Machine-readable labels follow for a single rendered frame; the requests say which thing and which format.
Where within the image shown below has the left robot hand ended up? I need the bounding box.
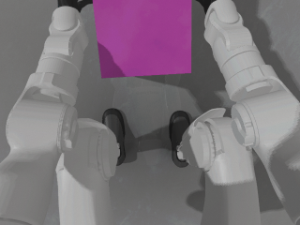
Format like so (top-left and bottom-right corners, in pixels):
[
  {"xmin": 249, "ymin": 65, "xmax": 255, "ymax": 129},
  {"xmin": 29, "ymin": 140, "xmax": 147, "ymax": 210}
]
[{"xmin": 57, "ymin": 0, "xmax": 93, "ymax": 13}]

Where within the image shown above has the right robot hand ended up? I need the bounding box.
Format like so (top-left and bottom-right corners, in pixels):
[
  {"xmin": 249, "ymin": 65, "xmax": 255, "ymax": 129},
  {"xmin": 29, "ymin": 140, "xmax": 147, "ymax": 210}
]
[{"xmin": 196, "ymin": 0, "xmax": 217, "ymax": 14}]

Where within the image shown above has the robot right upper arm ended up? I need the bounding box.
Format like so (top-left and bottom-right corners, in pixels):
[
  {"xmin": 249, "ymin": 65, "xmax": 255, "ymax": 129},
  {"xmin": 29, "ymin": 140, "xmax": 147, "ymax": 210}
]
[{"xmin": 231, "ymin": 90, "xmax": 300, "ymax": 225}]

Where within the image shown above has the robot left thigh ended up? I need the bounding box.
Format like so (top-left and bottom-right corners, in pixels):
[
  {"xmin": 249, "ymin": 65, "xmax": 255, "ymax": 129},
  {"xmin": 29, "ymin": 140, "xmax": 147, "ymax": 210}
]
[{"xmin": 56, "ymin": 127, "xmax": 117, "ymax": 225}]

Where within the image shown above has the robot left upper arm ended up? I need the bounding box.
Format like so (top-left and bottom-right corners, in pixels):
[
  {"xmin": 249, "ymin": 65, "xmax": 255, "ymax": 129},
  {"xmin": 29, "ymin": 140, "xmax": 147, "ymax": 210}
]
[{"xmin": 0, "ymin": 98, "xmax": 79, "ymax": 225}]

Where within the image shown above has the carton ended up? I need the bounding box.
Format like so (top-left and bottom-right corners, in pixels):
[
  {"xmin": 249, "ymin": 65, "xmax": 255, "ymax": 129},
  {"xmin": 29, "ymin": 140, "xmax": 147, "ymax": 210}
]
[{"xmin": 92, "ymin": 0, "xmax": 192, "ymax": 79}]

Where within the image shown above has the right robot foot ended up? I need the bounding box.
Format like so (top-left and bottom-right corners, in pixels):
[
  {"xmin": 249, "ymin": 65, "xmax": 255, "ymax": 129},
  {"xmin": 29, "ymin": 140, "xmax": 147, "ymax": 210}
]
[{"xmin": 169, "ymin": 111, "xmax": 190, "ymax": 168}]

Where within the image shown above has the robot right forearm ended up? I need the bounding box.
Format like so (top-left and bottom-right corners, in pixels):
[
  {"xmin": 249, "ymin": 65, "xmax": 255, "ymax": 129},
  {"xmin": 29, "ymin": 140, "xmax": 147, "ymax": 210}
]
[{"xmin": 203, "ymin": 0, "xmax": 300, "ymax": 106}]

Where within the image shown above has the robot left forearm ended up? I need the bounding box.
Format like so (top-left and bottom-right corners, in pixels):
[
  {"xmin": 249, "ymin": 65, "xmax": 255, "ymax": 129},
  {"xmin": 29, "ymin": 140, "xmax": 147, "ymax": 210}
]
[{"xmin": 6, "ymin": 6, "xmax": 89, "ymax": 146}]

